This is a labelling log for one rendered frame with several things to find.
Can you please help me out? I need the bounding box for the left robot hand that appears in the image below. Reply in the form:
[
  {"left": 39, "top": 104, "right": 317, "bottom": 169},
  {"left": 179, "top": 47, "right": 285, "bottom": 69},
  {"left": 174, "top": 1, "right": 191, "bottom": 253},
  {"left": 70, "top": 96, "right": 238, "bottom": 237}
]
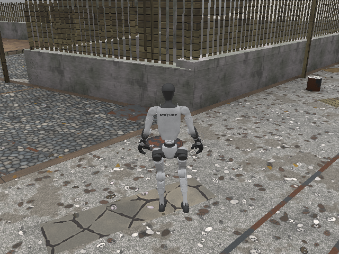
[{"left": 138, "top": 144, "right": 150, "bottom": 154}]

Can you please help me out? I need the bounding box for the robot right forearm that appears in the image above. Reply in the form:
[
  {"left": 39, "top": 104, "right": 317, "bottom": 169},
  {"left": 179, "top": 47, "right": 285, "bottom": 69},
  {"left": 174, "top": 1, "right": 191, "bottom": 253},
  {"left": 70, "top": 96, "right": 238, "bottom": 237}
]
[{"left": 191, "top": 127, "right": 202, "bottom": 145}]

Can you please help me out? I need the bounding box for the robot right shin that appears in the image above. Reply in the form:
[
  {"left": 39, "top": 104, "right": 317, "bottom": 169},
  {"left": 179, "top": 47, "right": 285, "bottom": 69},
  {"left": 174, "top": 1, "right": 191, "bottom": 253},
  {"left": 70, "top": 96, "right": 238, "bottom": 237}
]
[{"left": 180, "top": 169, "right": 188, "bottom": 206}]

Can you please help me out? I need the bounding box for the right robot hand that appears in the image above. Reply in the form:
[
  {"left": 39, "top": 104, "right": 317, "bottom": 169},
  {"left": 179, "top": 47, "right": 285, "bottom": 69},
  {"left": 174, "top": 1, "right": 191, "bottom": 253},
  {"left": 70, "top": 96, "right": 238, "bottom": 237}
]
[{"left": 191, "top": 143, "right": 203, "bottom": 154}]

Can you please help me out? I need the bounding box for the left robot upper arm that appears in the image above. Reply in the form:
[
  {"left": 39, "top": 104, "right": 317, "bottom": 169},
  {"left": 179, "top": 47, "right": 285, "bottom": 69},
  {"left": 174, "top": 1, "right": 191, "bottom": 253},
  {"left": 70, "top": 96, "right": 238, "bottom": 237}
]
[{"left": 143, "top": 106, "right": 158, "bottom": 135}]

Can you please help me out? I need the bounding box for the right robot upper arm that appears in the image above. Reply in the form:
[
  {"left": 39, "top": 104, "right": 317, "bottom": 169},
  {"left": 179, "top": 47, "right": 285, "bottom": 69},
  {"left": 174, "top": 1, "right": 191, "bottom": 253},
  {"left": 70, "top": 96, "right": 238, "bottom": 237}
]
[{"left": 180, "top": 106, "right": 196, "bottom": 135}]

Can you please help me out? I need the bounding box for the robot left thigh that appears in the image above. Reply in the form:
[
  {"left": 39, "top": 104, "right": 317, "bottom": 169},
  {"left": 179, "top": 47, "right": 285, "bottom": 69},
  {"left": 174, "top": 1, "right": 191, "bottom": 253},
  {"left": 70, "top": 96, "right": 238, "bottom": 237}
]
[{"left": 152, "top": 148, "right": 166, "bottom": 182}]

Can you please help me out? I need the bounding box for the robot left forearm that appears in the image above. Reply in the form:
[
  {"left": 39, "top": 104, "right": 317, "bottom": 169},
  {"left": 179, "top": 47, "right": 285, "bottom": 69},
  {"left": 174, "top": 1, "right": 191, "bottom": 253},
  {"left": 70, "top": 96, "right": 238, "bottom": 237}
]
[{"left": 139, "top": 127, "right": 149, "bottom": 146}]

